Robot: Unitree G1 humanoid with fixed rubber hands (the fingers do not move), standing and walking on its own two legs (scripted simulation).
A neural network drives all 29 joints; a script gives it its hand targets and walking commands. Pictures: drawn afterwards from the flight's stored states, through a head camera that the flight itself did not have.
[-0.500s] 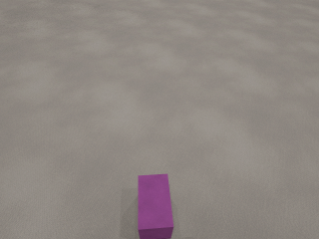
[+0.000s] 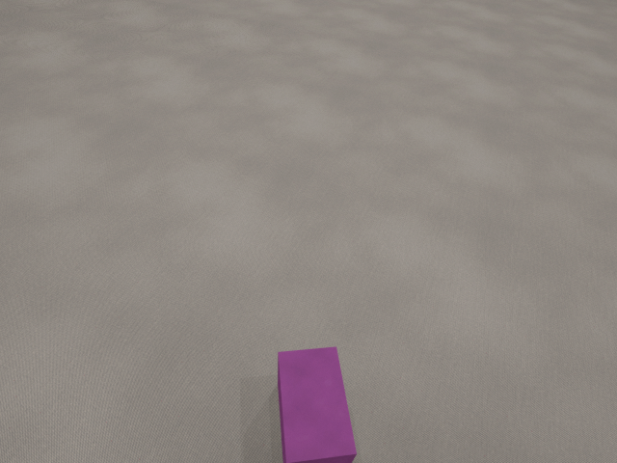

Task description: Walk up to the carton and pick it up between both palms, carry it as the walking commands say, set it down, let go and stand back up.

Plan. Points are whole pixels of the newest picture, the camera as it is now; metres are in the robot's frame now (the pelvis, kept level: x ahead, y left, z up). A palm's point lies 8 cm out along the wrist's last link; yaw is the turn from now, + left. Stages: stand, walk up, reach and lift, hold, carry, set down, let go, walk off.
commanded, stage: walk up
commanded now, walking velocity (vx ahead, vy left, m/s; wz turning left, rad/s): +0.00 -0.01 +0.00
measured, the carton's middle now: (311, 413) +0.41 -0.08 -0.66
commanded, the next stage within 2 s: none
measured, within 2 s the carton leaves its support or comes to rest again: neither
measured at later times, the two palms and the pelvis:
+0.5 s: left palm out of the picture +0.05 +0.24 -0.14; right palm out of the picture -0.04 -0.23 -0.14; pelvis +0.01 +0.01 +0.00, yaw -2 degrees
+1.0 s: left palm out of the picture +0.07 +0.28 -0.15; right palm out of the picture +0.02 -0.21 -0.10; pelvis +0.05 +0.05 +0.01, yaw +5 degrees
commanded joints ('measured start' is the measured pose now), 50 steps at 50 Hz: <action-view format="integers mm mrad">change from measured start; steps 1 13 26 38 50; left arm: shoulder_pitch -159 -30 13 -53 -32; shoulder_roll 91 22 147 85 78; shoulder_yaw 36 -3 29 20 9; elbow -99 -88 -59 -71 -30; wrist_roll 11 13 26 14 26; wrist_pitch -20 -16 -33 -17 28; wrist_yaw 10 -23 18 5 -22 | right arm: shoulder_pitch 139 95 -5 114 159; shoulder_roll -34 -93 -72 -166 -122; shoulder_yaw -1 -10 -26 -20 -13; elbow -4 -5 -86 -40 -55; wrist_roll -11 -4 -9 -25 -3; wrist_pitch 48 -11 6 -21 -30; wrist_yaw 60 13 28 24 -2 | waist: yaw -61 41 71 9 17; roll -172 129 -139 170 155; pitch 104 145 -8 -26 -68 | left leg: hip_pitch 9 49 -313 51 305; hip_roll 126 207 36 249 300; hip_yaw -255 -439 -221 -461 -480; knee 12 -515 174 -300 -414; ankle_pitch -104 274 -206 596 608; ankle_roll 120 135 94 146 140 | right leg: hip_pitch -232 -162 172 -94 -347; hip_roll -227 0 -341 -30 20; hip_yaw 107 82 170 -112 125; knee -144 291 -88 372 655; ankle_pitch -346 -230 134 -283 -161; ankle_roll -8 85 -84 67 116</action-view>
